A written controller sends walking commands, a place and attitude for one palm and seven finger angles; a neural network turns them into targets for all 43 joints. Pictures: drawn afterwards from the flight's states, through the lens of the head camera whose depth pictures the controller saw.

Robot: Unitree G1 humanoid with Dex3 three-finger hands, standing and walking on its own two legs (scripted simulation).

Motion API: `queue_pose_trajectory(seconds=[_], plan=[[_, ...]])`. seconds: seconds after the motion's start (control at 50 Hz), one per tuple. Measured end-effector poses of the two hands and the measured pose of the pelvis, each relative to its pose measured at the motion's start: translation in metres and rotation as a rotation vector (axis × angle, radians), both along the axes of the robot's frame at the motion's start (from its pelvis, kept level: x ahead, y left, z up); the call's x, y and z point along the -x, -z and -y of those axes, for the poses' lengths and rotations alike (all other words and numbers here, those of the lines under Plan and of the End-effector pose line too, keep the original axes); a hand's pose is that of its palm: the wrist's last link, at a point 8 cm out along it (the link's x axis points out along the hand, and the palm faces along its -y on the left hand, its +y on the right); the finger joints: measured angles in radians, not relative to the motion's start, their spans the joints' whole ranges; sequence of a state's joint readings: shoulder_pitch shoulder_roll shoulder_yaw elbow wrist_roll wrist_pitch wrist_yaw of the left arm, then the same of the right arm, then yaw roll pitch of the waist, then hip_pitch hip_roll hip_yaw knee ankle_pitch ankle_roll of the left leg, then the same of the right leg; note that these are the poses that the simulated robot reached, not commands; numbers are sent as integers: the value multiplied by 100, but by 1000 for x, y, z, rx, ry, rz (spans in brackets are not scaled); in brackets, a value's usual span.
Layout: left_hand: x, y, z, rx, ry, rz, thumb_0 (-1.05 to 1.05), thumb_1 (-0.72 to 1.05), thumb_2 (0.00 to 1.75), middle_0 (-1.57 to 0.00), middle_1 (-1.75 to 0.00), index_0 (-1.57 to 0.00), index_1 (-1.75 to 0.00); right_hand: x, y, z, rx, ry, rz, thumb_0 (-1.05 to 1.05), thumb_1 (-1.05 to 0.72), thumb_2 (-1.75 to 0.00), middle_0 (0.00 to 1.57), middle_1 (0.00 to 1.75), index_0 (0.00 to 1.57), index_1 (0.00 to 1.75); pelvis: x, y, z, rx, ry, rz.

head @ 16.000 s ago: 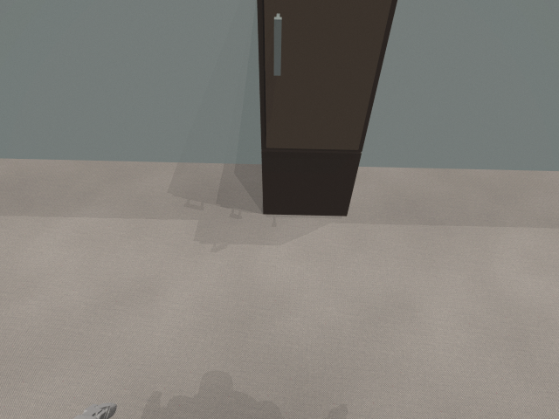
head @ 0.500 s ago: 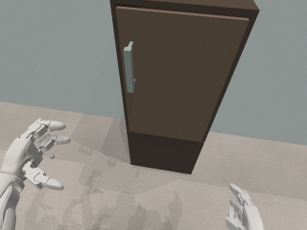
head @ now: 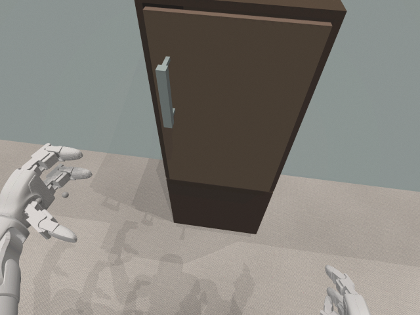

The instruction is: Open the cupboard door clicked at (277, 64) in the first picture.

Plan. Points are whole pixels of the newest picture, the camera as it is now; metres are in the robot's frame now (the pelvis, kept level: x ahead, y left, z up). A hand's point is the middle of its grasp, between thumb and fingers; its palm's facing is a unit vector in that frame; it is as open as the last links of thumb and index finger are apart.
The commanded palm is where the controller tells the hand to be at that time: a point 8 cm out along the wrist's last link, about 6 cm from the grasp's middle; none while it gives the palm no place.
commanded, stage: raise the hand with hooked fingers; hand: left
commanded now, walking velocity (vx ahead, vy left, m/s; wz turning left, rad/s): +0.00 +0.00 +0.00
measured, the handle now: (167, 93) +0.59 +0.14 +0.09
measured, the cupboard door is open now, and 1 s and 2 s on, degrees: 0 0 0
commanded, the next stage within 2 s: move the hooked fingers beside the handle in 0.24 s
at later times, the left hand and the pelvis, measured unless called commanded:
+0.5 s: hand (74, 188) +0.29 +0.26 +0.11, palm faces -0.05 -1.00 -0.01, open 14.0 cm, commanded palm +0.28 +0.30 +0.11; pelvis +0.00 -0.01 +0.00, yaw +1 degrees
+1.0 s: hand (105, 149) +0.39 +0.24 +0.10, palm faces -0.09 -1.00 +0.01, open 14.0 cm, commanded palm +0.38 +0.29 +0.10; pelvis +0.00 -0.01 +0.00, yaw -1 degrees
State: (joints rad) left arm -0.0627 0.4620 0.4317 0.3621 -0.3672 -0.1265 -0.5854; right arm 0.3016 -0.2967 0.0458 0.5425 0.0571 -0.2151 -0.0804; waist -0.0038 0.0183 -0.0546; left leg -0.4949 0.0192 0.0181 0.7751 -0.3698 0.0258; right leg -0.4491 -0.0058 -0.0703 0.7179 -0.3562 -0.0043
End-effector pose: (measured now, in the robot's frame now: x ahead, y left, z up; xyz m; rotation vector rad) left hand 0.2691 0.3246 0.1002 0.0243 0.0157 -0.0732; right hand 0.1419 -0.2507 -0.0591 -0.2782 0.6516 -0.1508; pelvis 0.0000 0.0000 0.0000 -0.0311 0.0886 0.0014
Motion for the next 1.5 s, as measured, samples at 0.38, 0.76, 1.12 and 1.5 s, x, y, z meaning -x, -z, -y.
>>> queue_pose_trajectory(seconds=[0.38,0.76,1.12,1.5], plan=[[2,-7,6,2,-27,8,-1,-50,30,-30,-120,-30,-120,-11,3,3,-32,-10,15,1,-90,-90,21,30,20,30,0,-1,12,-6,-6,6],[-70,-4,30,17,12,-5,-1,-50,30,-30,-120,-30,-120,33,20,18,-2,63,-127,1,-90,-90,21,30,20,30,10,3,14,-8,-2,-25],[-125,1,36,13,17,4,-1,-50,30,-30,-120,-30,-120,78,34,23,10,154,-327,1,-90,-90,21,30,20,30,0,6,6,-3,16,-84],[-172,-4,52,29,35,27,-1,-50,30,-30,-120,-30,-120,95,43,15,6,180,-436,1,-90,-90,21,30,20,30,-2,11,-1,5,17,-131]])
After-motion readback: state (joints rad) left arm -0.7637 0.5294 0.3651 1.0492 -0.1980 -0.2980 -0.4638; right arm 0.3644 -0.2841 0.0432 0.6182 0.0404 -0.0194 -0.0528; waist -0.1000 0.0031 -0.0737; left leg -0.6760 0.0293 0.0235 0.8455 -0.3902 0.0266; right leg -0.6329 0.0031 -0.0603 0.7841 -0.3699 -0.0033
